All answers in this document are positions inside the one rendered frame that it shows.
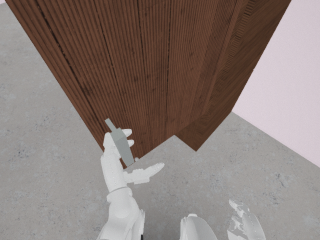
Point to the robot right hand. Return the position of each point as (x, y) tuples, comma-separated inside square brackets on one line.
[(247, 228)]

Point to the cupboard door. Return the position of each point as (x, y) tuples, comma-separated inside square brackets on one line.
[(147, 65)]

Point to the robot left hand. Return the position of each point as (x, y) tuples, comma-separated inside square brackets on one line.
[(113, 170)]

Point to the handle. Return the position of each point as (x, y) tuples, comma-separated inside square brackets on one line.
[(121, 143)]

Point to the robot left thigh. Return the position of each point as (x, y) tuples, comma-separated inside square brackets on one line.
[(138, 227)]

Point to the robot thigh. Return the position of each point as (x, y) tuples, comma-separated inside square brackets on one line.
[(195, 228), (138, 227)]

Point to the robot left forearm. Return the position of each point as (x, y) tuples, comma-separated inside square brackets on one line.
[(123, 212)]

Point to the robot right thigh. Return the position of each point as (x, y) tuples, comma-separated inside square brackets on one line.
[(195, 228)]

